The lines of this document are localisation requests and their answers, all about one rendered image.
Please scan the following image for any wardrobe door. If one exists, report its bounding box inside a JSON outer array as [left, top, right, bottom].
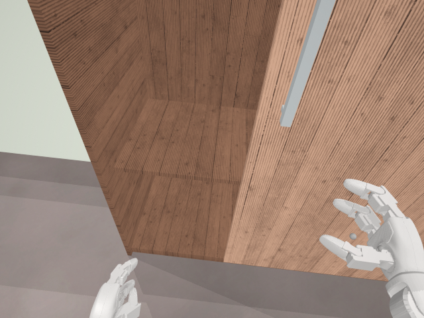
[[223, 0, 424, 281]]

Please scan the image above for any handle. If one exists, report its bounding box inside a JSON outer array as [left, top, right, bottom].
[[280, 0, 336, 127]]

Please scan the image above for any right robot hand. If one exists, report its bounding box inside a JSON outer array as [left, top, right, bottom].
[[319, 179, 424, 280]]

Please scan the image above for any left robot hand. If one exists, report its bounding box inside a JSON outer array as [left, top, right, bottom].
[[89, 258, 141, 318]]

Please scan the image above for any right robot forearm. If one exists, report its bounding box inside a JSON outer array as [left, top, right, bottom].
[[386, 272, 424, 318]]

